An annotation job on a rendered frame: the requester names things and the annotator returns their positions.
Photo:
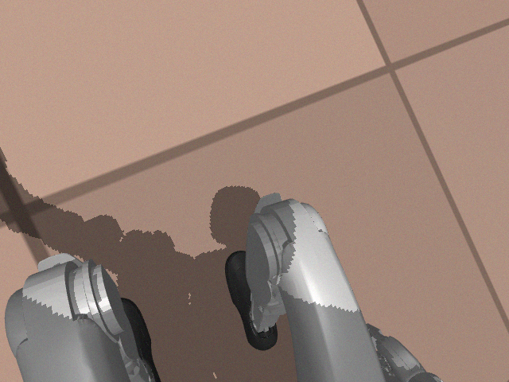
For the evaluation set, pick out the right robot foot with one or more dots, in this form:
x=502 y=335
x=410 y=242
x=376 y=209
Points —
x=240 y=292

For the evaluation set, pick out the left robot foot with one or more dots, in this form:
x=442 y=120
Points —
x=141 y=336

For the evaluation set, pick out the right robot hand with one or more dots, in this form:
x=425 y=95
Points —
x=397 y=362

